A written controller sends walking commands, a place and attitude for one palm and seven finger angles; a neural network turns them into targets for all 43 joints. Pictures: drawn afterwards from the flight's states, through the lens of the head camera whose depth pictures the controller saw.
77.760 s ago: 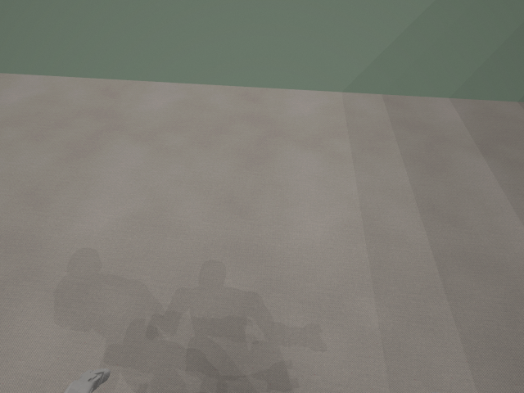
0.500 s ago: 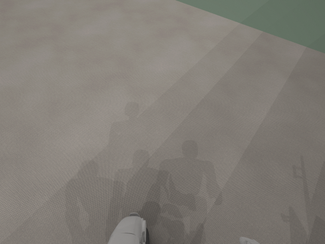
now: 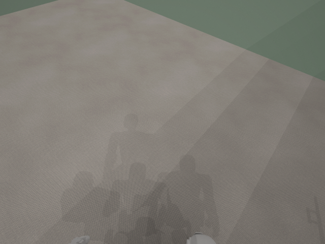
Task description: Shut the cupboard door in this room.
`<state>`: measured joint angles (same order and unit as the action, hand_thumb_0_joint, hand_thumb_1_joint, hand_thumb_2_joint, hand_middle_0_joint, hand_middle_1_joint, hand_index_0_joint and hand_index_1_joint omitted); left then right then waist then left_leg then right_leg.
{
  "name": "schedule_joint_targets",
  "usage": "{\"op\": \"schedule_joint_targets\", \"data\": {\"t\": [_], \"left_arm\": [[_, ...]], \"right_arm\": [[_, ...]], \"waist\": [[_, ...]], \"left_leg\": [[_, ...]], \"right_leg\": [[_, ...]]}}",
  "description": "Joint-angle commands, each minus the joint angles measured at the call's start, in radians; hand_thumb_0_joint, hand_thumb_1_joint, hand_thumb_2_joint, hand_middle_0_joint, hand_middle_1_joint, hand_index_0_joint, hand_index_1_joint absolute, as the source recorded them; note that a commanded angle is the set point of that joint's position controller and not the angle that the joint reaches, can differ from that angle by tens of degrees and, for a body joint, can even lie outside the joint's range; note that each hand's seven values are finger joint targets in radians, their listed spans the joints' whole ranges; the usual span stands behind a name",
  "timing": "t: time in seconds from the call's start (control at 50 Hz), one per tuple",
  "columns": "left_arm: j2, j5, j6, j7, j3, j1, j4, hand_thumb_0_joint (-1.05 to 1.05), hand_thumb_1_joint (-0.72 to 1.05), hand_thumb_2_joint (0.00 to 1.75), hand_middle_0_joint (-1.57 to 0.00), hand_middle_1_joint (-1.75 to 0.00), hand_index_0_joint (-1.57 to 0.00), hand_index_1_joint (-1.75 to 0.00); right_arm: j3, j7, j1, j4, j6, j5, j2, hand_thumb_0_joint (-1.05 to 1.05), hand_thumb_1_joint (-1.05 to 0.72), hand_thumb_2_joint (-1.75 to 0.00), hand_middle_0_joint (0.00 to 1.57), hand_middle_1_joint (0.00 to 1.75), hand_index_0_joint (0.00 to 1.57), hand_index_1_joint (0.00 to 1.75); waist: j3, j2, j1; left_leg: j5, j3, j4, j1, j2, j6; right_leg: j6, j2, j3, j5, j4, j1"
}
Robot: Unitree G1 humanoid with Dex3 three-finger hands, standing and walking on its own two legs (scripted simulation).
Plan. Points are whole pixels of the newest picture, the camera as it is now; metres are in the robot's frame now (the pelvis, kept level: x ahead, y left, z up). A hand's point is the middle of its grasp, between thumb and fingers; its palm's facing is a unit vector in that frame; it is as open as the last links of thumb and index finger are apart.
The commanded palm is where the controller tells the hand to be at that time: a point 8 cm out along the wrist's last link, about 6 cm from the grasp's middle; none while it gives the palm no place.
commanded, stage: turn to face it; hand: left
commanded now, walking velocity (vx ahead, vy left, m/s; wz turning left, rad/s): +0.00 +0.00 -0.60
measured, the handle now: out of the picture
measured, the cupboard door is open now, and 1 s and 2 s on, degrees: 20 20 20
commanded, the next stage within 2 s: none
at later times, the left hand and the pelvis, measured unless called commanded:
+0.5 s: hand (106, 238) +0.16 +0.16 -0.17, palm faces -0.20 -0.95 -0.23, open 7.4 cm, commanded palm none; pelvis +0.07 -0.01 +0.00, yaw -16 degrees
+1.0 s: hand (123, 191) +0.29 +0.14 -0.16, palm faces -0.55 -0.80 -0.23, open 7.4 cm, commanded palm none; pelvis +0.08 +0.02 +0.00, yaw -35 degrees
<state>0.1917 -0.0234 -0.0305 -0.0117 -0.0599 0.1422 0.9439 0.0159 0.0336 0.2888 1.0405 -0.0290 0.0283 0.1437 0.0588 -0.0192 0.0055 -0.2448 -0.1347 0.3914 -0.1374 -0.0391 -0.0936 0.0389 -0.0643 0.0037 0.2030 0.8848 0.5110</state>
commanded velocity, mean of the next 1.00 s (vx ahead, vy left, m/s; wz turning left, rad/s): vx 0.00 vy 0.00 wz -0.60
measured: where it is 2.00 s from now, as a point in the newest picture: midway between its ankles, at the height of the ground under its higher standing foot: outside the picture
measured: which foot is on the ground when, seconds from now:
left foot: down 0.00-0.16, up 0.18-0.58, down 0.60-1.00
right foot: up 0.00-0.14, down 0.16-0.60, up 0.62-1.00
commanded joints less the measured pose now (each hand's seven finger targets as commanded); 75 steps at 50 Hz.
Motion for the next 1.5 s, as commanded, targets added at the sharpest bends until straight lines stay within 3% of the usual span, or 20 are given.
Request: {"op": "schedule_joint_targets", "data": {"t": [0.0, 0.1, 0.12, 0.14, 0.16, 0.18, 0.28, 0.52, 0.54, 0.58, 0.6, 0.72, 0.98, 1.02, 1.04, 1.08, 1.18, 1.4, 1.44, 1.48], "left_arm": [[0.042, 0.001, -0.005, 0.014, -0.014, 0.0, -0.056, 0.0, 0.9, 0.9, -0.2, -0.3, -0.2, -0.3], [0.059, -0.003, 0.006, 0.02, -0.027, 0.109, -0.048, 0.0, 0.9, 0.9, -0.2, -0.3, -0.2, -0.3], [0.101, -0.006, 0.02, 0.017, -0.036, 0.193, -0.031, 0.0, 0.9, 0.9, -0.2, -0.3, -0.2, -0.3], [0.187, -0.016, 0.034, 0.005, -0.054, 0.268, -0.011, 0.0, 0.9, 0.9, -0.2, -0.3, -0.2, -0.3], [0.216, 0.006, 0.033, -0.005, -0.056, 0.288, 0.005, 0.0, 0.9, 0.9, -0.2, -0.3, -0.2, -0.3], [0.196, 0.007, 0.029, -0.019, -0.058, 0.241, -0.014, 0.0, 0.9, 0.9, -0.2, -0.3, -0.2, -0.3], [0.149, 0.004, 0.03, -0.018, -0.049, 0.1, -0.069, 0.0, 0.9, 0.9, -0.2, -0.3, -0.2, -0.3], [0.207, -0.005, 0.006, -0.001, -0.075, 0.078, -0.094, 0.0, 0.9, 0.9, -0.2, -0.3, -0.2, -0.3], [0.188, 0.004, 0.001, -0.001, -0.069, 0.057, -0.105, 0.0, 0.9, 0.9, -0.2, -0.3, -0.2, -0.3], [0.109, 0.016, -0.003, 0.012, -0.048, 0.089, -0.144, 0.0, 0.9, 0.9, -0.2, -0.3, -0.2, -0.3], [0.144, 0.005, -0.007, 0.013, -0.052, 0.055, -0.147, 0.0, 0.9, 0.9, -0.2, -0.3, -0.2, -0.3], [0.134, 0.0, -0.033, 0.046, -0.06, 0.079, -0.123, 0.0, 0.9, 0.9, -0.2, -0.3, -0.2, -0.3], [0.107, 0.003, -0.019, 0.052, -0.037, -0.002, -0.157, 0.0, 0.9, 0.9, -0.2, -0.3, -0.2, -0.3], [0.167, -0.001, -0.007, 0.044, -0.05, 0.109, -0.126, 0.0, 0.9, 0.9, -0.2, -0.3, -0.2, -0.3], [0.276, -0.013, 0.009, 0.031, -0.069, 0.16, -0.113, 0.0, 0.9, 0.9, -0.2, -0.3, -0.2, -0.3], [0.324, 0.004, 0.005, 0.007, -0.071, 0.19, -0.098, 0.0, 0.9, 0.9, -0.2, -0.3, -0.2, -0.3], [0.202, 0.008, 0.017, -0.002, -0.046, 0.023, -0.145, 0.0, 0.9, 0.9, -0.2, -0.3, -0.2, -0.3], [0.236, -0.003, 0.004, 0.004, -0.066, 0.043, -0.129, 0.0, 0.9, 0.9, -0.2, -0.3, -0.2, -0.3], [0.192, 0.01, -0.005, 0.005, -0.057, 0.013, -0.142, 0.0, 0.9, 0.9, -0.2, -0.3, -0.2, -0.3], [0.131, 0.014, -0.008, 0.016, -0.04, 0.037, -0.166, 0.0, 0.9, 0.9, -0.2, -0.3, -0.2, -0.3]], "right_arm": [[0.037, 0.015, 0.046, -0.042, 0.002, 0.002, 0.153, 0.0, -0.9, -0.9, 0.2, 0.3, 0.2, 0.3], [0.052, 0.016, 0.019, -0.05, 0.018, -0.006, 0.179, 0.0, -0.9, -0.9, 0.2, 0.3, 0.2, 0.3], [0.057, 0.01, 0.003, -0.065, 0.018, -0.018, 0.181, 0.0, -0.9, -0.9, 0.2, 0.3, 0.2, 0.3], [0.056, 0.005, -0.013, -0.098, 0.015, -0.027, 0.135, 0.0, -0.9, -0.9, 0.2, 0.3, 0.2, 0.3], [0.048, 0.005, -0.045, -0.12, 0.027, -0.024, 0.131, 0.0, -0.9, -0.9, 0.2, 0.3, 0.2, 0.3], [0.045, 0.01, -0.061, -0.127, 0.038, -0.022, 0.121, 0.0, -0.9, -0.9, 0.2, 0.3, 0.2, 0.3], [0.051, -0.007, -0.081, -0.133, 0.064, -0.012, 0.105, 0.0, -0.9, -0.9, 0.2, 0.3, 0.2, 0.3], [0.053, 0.001, -0.115, -0.202, 0.037, -0.031, 0.141, 0.0, -0.9, -0.9, 0.2, 0.3, 0.2, 0.3], [0.056, 0.005, -0.066, -0.188, 0.028, -0.029, 0.167, 0.0, -0.9, -0.9, 0.2, 0.3, 0.2, 0.3], [0.082, 0.012, -0.015, -0.205, 0.017, -0.006, 0.333, 0.0, -0.9, -0.9, 0.2, 0.3, 0.2, 0.3], [0.076, 0.013, -0.018, -0.212, 0.026, 0.003, 0.327, 0.0, -0.9, -0.9, 0.2, 0.3, 0.2, 0.3], [0.05, 0.018, -0.131, -0.25, 0.022, 0.0, 0.238, 0.0, -0.9, -0.9, 0.2, 0.3, 0.2, 0.3], [0.088, -0.005, -0.031, -0.175, 0.031, 0.001, 0.294, 0.0, -0.9, -0.9, 0.2, 0.3, 0.2, 0.3], [0.088, -0.013, -0.055, -0.184, 0.035, -0.01, 0.28, 0.0, -0.9, -0.9, 0.2, 0.3, 0.2, 0.3], [0.068, -0.017, -0.062, -0.213, 0.04, -0.018, 0.198, 0.0, -0.9, -0.9, 0.2, 0.3, 0.2, 0.3], [0.054, -0.009, -0.119, -0.246, 0.063, -0.018, 0.2, 0.0, -0.9, -0.9, 0.2, 0.3, 0.2, 0.3], [0.062, -0.015, -0.081, -0.198, 0.062, -0.01, 0.199, 0.0, -0.9, -0.9, 0.2, 0.3, 0.2, 0.3], [0.057, -0.003, -0.093, -0.228, 0.043, -0.027, 0.163, 0.0, -0.9, -0.9, 0.2, 0.3, 0.2, 0.3], [0.06, 0.003, -0.005, -0.2, 0.026, -0.024, 0.203, 0.0, -0.9, -0.9, 0.2, 0.3, 0.2, 0.3], [0.08, 0.012, 0.033, -0.209, 0.021, -0.004, 0.345, 0.0, -0.9, -0.9, 0.2, 0.3, 0.2, 0.3]], "waist": [[0.003, 0.124, 0.016], [-0.075, 0.096, -0.029], [-0.126, 0.015, -0.065], [-0.176, -0.207, -0.086], [-0.151, -0.21, -0.084], [-0.127, -0.143, -0.066], [-0.118, -0.05, -0.003], [-0.136, -0.151, 0.0], [-0.144, -0.107, 0.027], [-0.17, 0.336, 0.032], [-0.129, 0.218, 0.045], [-0.069, 0.192, -0.02], [-0.129, 0.235, 0.019], [-0.155, 0.128, -0.044], [-0.159, -0.202, -0.077], [-0.122, -0.206, -0.089], [-0.089, -0.164, 0.002], [-0.119, -0.157, -0.005], [-0.152, -0.05, 0.04], [-0.166, 0.319, 0.045]], "left_leg": [[0.581, 0.119, -0.051, 0.029, 0.347, -0.074], [0.558, 0.051, 0.158, 0.042, 0.335, -0.013], [0.482, 0.008, 0.314, -0.029, 0.279, 0.036], [0.067, -0.079, 0.572, -0.265, 0.137, 0.109], [-0.4, 0.011, 0.751, -0.396, 0.05, 0.142], [-0.367, 0.13, 0.806, -0.462, 0.091, 0.138], [-0.153, 0.143, 0.757, -0.404, 0.114, 0.167], [-0.06, 0.122, 0.163, -0.14, 0.046, 0.165], [0.053, 0.124, 0.029, 0.012, 0.076, 0.162], [0.332, 0.503, -0.098, 0.147, 0.508, -0.01], [0.364, 0.49, -0.082, 0.036, 0.539, -0.077], [0.395, 0.165, -0.053, -0.002, 0.358, -0.029], [0.39, 0.027, 0.067, 0.04, 0.415, -0.002], [0.233, -0.035, 0.238, -0.11, 0.367, 0.08], [-0.188, -0.1, 0.459, -0.345, 0.229, 0.151], [-0.371, 0.102, 0.784, -0.496, 0.152, 0.161], [-0.12, 0.129, 0.756, -0.461, 0.152, 0.193], [-0.117, 0.106, 0.25, -0.214, 0.058, 0.173], [0.06, 0.135, -0.011, 0.023, 0.117, 0.158], [0.356, 0.49, -0.09, 0.121, 0.522, -0.028]], "right_leg": [[-0.021, 0.011, -0.034, 0.072, -0.099, -0.048], [-0.051, 0.044, -0.072, -0.018, -0.325, -0.258], [-0.077, 0.002, 0.003, -0.235, -0.417, -0.393], [-0.187, -0.23, 0.318, -0.626, -0.47, -0.563], [-0.308, -0.344, 0.416, -0.841, -0.502, -0.565], [-0.329, -0.324, 0.387, -0.758, -0.498, -0.565], [-0.231, -0.165, 0.241, -0.479, -0.535, -0.372], [-0.176, -0.097, 0.343, -0.425, -0.399, -0.289], [-0.13, -0.048, 0.308, -0.305, -0.355, -0.178], [-0.013, 0.134, 0.049, 0.439, 0.033, 0.068], [-0.014, 0.087, 0.079, 0.438, 0.203, 0.04], [0.028, 0.037, 0.008, 0.226, 0.333, 0.058], [-0.019, 0.052, -0.11, 0.163, -0.223, -0.183], [-0.053, 0.017, -0.059, -0.053, -0.454, -0.415], [-0.133, -0.216, 0.244, -0.262, -0.568, -0.561], [-0.267, -0.346, 0.367, -0.434, -0.559, -0.452], [-0.198, -0.154, 0.189, -0.436, -0.522, -0.381], [-0.205, -0.13, 0.355, -0.405, -0.432, -0.303], [-0.118, -0.034, 0.287, -0.237, -0.328, -0.162], [-0.016, 0.123, 0.049, 0.434, 0.092, 0.059]]}}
